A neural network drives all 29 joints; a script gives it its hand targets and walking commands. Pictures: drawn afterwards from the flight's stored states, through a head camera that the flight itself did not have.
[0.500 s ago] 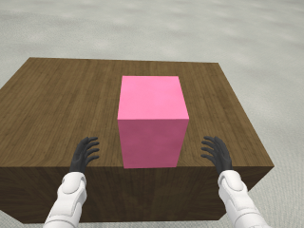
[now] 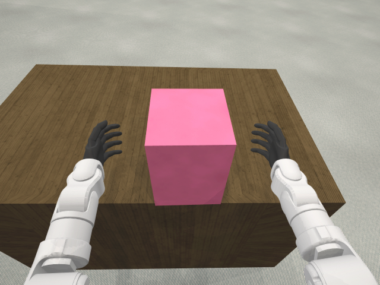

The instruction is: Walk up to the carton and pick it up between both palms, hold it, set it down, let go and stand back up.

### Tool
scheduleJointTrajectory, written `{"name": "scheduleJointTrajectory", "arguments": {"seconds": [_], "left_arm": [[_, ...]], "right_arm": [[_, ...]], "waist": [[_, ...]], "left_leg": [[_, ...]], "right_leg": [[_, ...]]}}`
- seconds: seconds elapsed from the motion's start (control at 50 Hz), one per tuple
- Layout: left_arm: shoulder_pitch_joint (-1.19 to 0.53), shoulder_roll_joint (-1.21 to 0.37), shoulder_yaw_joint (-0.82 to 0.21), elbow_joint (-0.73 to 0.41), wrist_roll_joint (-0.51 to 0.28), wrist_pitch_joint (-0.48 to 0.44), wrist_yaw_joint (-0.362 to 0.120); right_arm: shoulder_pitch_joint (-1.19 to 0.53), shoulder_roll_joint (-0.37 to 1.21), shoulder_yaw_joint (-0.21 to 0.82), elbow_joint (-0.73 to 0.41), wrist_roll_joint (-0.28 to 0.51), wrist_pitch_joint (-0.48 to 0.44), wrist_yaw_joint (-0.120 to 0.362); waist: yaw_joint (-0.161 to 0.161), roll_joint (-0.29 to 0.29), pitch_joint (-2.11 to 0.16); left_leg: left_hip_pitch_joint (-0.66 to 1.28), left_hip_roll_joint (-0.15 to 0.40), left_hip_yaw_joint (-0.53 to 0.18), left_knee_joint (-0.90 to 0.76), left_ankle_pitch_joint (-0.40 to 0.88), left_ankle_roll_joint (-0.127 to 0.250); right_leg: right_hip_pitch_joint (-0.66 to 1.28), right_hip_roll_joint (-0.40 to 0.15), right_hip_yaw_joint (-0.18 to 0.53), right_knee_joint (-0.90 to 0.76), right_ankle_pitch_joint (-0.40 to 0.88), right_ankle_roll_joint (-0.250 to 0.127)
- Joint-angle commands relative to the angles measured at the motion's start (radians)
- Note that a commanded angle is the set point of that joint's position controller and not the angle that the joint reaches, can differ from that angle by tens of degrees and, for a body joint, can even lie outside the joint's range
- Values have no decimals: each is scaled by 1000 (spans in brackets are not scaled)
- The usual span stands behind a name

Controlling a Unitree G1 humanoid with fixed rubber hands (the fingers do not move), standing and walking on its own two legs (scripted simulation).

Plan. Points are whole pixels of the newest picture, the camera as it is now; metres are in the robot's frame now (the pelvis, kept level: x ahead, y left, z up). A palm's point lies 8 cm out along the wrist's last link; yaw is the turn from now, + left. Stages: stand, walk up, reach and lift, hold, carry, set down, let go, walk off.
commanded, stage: reach and lift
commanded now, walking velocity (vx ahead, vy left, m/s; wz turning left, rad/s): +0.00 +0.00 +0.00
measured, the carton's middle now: (187, 149) +0.46 +0.03 +0.02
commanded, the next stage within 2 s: none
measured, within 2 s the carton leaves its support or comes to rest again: neither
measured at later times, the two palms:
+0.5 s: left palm (94, 119) +0.42 +0.23 +0.15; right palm (278, 117) +0.45 -0.17 +0.15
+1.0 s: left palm (93, 90) +0.45 +0.23 +0.19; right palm (279, 91) +0.48 -0.16 +0.20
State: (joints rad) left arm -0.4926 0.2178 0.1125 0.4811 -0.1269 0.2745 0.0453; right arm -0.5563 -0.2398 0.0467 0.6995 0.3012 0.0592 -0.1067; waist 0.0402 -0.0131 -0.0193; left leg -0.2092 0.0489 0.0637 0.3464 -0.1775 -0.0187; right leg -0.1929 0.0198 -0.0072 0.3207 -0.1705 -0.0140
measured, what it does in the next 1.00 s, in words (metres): stands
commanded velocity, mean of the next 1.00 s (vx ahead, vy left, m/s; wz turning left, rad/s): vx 0.00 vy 0.00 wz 0.00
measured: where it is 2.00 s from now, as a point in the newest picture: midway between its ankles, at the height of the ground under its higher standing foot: outside the picture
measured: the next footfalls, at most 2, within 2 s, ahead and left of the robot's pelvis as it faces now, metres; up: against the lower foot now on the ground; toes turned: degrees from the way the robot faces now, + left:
none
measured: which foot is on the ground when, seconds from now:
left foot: down 0.00-1.00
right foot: down 0.00-1.00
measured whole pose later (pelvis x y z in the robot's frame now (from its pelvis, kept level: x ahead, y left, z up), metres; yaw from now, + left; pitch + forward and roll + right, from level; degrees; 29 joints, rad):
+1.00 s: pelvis +0.00 -0.01 +0.00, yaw +2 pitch +13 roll -1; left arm -1.23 0.37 -0.04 1.24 -0.29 0.21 0.08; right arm -1.23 -0.32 0.04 1.25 0.39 0.22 -0.10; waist 0.02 -0.02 -0.17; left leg -0.45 0.06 0.01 0.39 -0.17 -0.03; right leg -0.40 0.03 -0.04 0.34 -0.15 -0.03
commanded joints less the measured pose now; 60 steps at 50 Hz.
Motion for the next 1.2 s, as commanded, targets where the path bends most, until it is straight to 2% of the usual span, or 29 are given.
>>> {"name": "scheduleJointTrajectory", "arguments": {"seconds": [0.0,0.28,0.62,0.86,0.96,1.06,1.18], "left_arm": [[-425,128,30,-170,-6,-16,0],[-688,199,14,-1,-40,28,11],[-1029,257,-69,313,-120,-26,44],[-1209,288,-125,533,-176,-68,44],[-1176,278,-131,646,-160,-123,24],[-1089,253,-127,737,-128,-240,2],[-1115,236,-131,715,-128,-408,-3]], "right_arm": [[-436,-143,-41,-162,14,-15,-10],[-699,-195,-30,-15,70,69,-19],[-1001,-245,-29,220,99,111,-2],[-1145,-248,-34,347,90,131,10],[-1119,-223,-21,419,80,107,11],[-1043,-186,-2,473,67,27,18],[-1022,-171,-34,419,31,-106,38]], "waist": [[-3,21,-448],[-6,27,-551],[-4,36,-666],[-16,37,-728],[-18,26,-690],[-13,14,-657],[-14,36,-775]], "left_leg": [[234,-48,-11,49,370,-6],[200,-48,-26,72,387,-9],[142,-38,-43,99,363,-31],[71,-35,-49,101,342,-46],[22,-35,-45,87,353,-45],[-32,-34,-37,79,381,-39],[-72,-35,-23,106,398,-51]], "right_leg": [[61,33,1,-17,267,41],[55,35,-9,-1,347,53],[-14,32,-19,16,359,43],[-30,25,-28,42,399,42],[-4,17,-23,44,405,43],[20,6,-15,51,396,39],[-12,-5,-21,80,397,34]]}}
